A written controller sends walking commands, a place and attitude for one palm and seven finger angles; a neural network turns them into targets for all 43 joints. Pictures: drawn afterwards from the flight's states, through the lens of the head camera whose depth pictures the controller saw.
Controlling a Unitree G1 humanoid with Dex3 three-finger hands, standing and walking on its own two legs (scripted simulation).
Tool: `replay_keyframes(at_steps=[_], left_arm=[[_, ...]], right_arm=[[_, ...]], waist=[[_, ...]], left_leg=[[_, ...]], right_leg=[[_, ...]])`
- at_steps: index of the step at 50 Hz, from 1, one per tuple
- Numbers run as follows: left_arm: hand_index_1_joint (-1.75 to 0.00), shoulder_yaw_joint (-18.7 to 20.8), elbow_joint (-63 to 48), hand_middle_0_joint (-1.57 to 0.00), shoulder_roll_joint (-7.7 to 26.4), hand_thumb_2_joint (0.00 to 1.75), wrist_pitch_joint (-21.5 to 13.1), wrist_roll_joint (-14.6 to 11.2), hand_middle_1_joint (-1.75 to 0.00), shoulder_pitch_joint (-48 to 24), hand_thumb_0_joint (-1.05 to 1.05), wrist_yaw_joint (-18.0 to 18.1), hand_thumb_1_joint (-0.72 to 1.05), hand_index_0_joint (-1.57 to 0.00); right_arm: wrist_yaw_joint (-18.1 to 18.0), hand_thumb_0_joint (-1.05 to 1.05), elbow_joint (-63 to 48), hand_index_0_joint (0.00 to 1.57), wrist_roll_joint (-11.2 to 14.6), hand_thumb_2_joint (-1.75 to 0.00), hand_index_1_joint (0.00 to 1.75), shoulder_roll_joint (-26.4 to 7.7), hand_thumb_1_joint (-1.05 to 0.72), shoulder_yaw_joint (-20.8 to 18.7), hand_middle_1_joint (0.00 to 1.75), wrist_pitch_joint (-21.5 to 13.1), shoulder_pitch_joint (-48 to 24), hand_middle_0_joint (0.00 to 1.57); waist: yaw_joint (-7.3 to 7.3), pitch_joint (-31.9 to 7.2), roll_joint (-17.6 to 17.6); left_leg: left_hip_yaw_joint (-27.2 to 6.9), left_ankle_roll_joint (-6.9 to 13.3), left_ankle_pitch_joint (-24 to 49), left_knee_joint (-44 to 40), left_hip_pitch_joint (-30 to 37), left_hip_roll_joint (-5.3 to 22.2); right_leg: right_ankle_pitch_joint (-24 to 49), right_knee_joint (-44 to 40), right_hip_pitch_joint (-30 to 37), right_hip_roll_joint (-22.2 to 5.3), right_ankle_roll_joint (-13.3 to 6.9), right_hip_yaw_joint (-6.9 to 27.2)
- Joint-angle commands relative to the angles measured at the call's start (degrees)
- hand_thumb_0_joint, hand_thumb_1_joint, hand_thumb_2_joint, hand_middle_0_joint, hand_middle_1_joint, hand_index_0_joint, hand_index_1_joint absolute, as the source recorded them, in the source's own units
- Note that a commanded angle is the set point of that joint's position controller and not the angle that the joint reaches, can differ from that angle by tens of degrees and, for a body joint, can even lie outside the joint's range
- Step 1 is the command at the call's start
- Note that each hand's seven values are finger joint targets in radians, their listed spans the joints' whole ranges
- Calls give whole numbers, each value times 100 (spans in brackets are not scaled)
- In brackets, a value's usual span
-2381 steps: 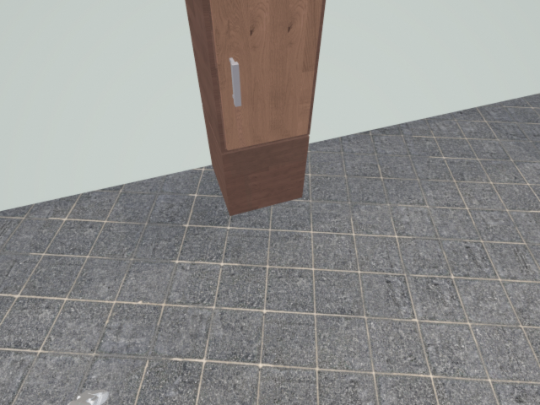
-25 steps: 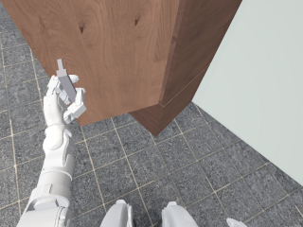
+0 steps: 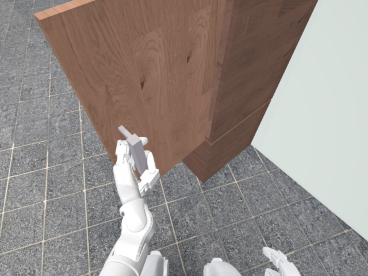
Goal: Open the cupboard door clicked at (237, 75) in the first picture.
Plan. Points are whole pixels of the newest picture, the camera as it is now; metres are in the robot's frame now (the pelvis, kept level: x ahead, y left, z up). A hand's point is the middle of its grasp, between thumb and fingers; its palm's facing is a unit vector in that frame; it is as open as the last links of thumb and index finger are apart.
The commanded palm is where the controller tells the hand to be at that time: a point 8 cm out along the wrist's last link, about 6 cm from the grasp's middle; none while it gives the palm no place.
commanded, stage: pull the door open along its arc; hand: left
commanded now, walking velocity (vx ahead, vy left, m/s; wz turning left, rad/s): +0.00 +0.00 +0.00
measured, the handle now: (134, 152) +0.38 +0.13 +0.03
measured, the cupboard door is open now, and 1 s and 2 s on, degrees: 94 99 100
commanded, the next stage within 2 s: open thumb and fingers to let go in 0.02 s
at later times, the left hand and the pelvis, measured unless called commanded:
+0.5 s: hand (163, 174) +0.33 +0.06 +0.03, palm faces +0.38 -0.93 +0.00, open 9.7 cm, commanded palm +0.28 +0.11 +0.02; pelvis -0.01 -0.03 +0.00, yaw +2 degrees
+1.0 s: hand (163, 175) +0.33 +0.06 +0.02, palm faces +0.34 -0.94 -0.01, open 14.8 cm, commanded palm +0.29 +0.10 +0.02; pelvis -0.01 -0.01 -0.01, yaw +2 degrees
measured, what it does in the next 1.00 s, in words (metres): stands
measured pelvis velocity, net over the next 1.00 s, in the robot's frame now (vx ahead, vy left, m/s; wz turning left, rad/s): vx -0.01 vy -0.01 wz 0.03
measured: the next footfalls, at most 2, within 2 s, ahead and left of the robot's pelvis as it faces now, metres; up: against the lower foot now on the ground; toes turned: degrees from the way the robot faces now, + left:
none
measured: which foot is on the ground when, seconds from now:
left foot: down 0.00-1.00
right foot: down 0.00-1.00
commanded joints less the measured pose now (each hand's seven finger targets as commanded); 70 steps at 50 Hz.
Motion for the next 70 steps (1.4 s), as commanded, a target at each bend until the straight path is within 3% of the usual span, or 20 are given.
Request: replay_keyframes(at_steps=[1, 2, 6, 7, 14, 15, 24, 26, 28, 36, 46, 52, 53, 54, 55, 58, 60, 62, 68, 70], left_arm=[[-135, -618, -1365, -40, -496, 90, -357, 383, -135, -533, 0, 89, 90, -40], [-135, -705, -1373, -40, -587, 90, -313, 404, -135, -334, 0, 89, 90, -40], [-135, -353, -1326, -40, -115, 90, -327, 590, -135, -1628, 0, 347, 90, -40], [-134, -272, -1211, -40, -104, 87, -338, 596, -134, -1558, 0, 381, 83, -40], [-129, -117, -1063, -36, -40, 66, -347, 148, -129, -1427, 0, 143, 34, -36], [-128, -81, -1068, -35, -13, 63, -358, 119, -128, -1341, 0, 110, 27, -35], [-122, 12, -1085, -31, 115, 36, -469, 82, -122, -1284, 0, -19, -36, -31], [-120, -154, -1044, -30, -74, 30, -459, 82, -120, -1298, 0, -21, -50, -30], [-120, -63, -1047, -30, 15, 30, -476, 77, -120, -1268, 0, 5, -50, -30], [-80, -344, -879, -23, -278, 30, -428, 219, -80, -1565, 0, 120, -50, -23], [-30, -393, -729, -15, -363, 30, -397, 310, -30, -1932, 0, 263, -50, -15], [-30, -483, -563, -15, -545, 30, -369, 291, -30, -2160, 0, 331, -50, -15], [-30, -1691, -676, -15, -53, 30, -557, 961, -30, -1982, 0, -750, -50, -15], [-30, -1288, -997, -15, 300, 30, -768, 777, -30, -2280, 0, -1318, -50, -15], [-30, -1358, -1120, -15, 354, 30, -892, 655, -30, -2244, 0, -1768, -50, -15], [-30, -1408, -1199, -15, 328, 30, -825, -95, -30, -2212, 0, -2878, -50, -15], [-30, -1337, -1163, -15, -15, 30, -568, -724, -30, -2063, 0, -3088, -50, -15], [-30, -1045, -1158, -15, 48, 30, -357, -983, -30, -1516, 0, -3051, -50, -15], [-30, -809, -1524, -15, 323, 30, -373, -591, -30, -602, 0, -2609, -50, -15], [-30, -793, -1772, -15, 405, 30, -424, -458, -30, -443, 0, -2539, -50, -15]], right_arm=[[-75, 0, -796, 20, -32, -90, 30, -543, -90, -201, 30, -418, -343, 20], [-79, 0, -827, 20, -28, -90, 30, -521, -90, -185, 30, -466, -395, 20], [-210, 0, -627, 20, -67, -90, 30, -516, -90, -170, 30, -527, -436, 20], [-236, 0, -617, 20, -76, -90, 30, -485, -90, -163, 30, -535, -463, 20], [-297, 0, -599, 20, -32, -90, 30, -495, -90, -172, 30, -547, -492, 20], [-294, 0, -604, 20, -17, -90, 30, -492, -90, -169, 30, -527, -500, 20], [-280, 0, -604, 20, -10, -90, 30, -527, -90, -201, 30, -455, -445, 20], [-259, 0, -602, 20, -9, -90, 30, -530, -90, -201, 30, -454, -433, 20], [-268, 0, -605, 20, -10, -90, 30, -540, -90, -218, 30, -445, -445, 20], [-276, 0, -572, 20, -24, -90, 30, -568, -90, -223, 30, -447, -402, 20], [-292, 0, -569, 20, -42, -90, 30, -567, -90, -190, 30, -453, -465, 20], [-279, 0, -555, 20, -35, -90, 30, -573, -90, -170, 30, -463, -516, 20], [-239, 0, -516, 20, 2, -90, 30, -781, -90, -192, 30, -410, -169, 20], [-244, 0, -638, 20, 41, -90, 30, -749, -90, -246, 30, -378, -75, 20], [-252, 0, -698, 20, 94, -90, 30, -755, -90, -241, 30, -371, -151, 20], [-299, 0, -915, 20, 308, -90, 30, -816, -90, -201, 30, -354, -150, 20], [-324, 0, -1012, 20, 424, -90, 30, -833, -90, -162, 30, -362, -208, 20], [-321, 0, -1111, 20, 463, -90, 30, -895, -90, -176, 30, -334, -215, 20], [-172, 0, -1315, 20, 370, -90, 30, -901, -90, -206, 30, -259, -211, 20], [-137, 0, -1415, 20, 349, -90, 30, -905, -90, -213, 30, -233, -276, 20]], waist=[[-54, -1674, -478], [-39, -1592, -464], [-286, -1405, -557], [-198, -1413, -494], [-222, -1708, -854], [-149, -1690, -742], [-130, -1726, -686], [-173, -1712, -636], [-143, -1720, -677], [-250, -1682, -614], [-229, -1661, -479], [-270, -1604, -508], [-735, -1477, -557], [-583, -1818, -455], [-516, -1925, -255], [-514, -1625, -120], [-470, -1469, -144], [-294, -1495, -310], [-102, -1408, -491], [-36, -1474, -297]], left_leg=[[-260, -93, 1284, -678, 1046, -45], [-237, -95, 1243, -666, 1020, -56], [-265, -75, 832, -432, 647, -70], [-254, -86, 724, -416, 560, -96], [-262, -112, 701, -310, 258, -115], [-251, -124, 728, -334, 246, -126], [-277, -130, 865, -316, 227, -124], [-262, -120, 866, -342, 314, -127], [-262, -126, 862, -347, 315, -128], [-258, -78, 908, -438, 636, -98], [-280, -63, 789, -541, 802, -86], [-342, -70, 702, -610, 937, -72], [-324, 12, 638, -397, 980, -46], [-368, 33, 856, -338, 969, -66], [-360, 27, 859, -317, 1053, -83], [-458, 5, 546, -481, 1320, -69], [-527, -22, 411, -663, 1471, -54], [-561, -54, 479, -769, 1480, -27], [-547, -64, 689, -694, 1164, -12], [-544, -77, 744, -666, 1179, -2]], right_leg=[[1833, -975, 1099, -183, 213, 486], [1838, -1018, 1103, -206, 222, 521], [1385, -1152, 906, -359, 318, 857], [1187, -1192, 951, -386, 322, 936], [1655, -1426, 1567, -603, 510, 1389], [1701, -1422, 1619, -617, 496, 1405], [2046, -1333, 1676, -640, 506, 1405], [2055, -1294, 1565, -610, 491, 1298], [1997, -1306, 1566, -606, 488, 1308], [1691, -1185, 1105, -440, 394, 916], [1126, -1113, 798, -307, 296, 672], [883, -1055, 561, -244, 257, 495], [1241, -995, 413, -292, 321, 676], [1530, -864, 570, -330, 237, 678], [1581, -824, 567, -327, 223, 721], [999, -977, 302, -268, 182, 659], [711, -1036, 170, -209, 176, 525], [709, -988, 234, -175, 175, 417], [833, -695, 264, -172, 156, 340], [852, -597, 205, -167, 136, 349]])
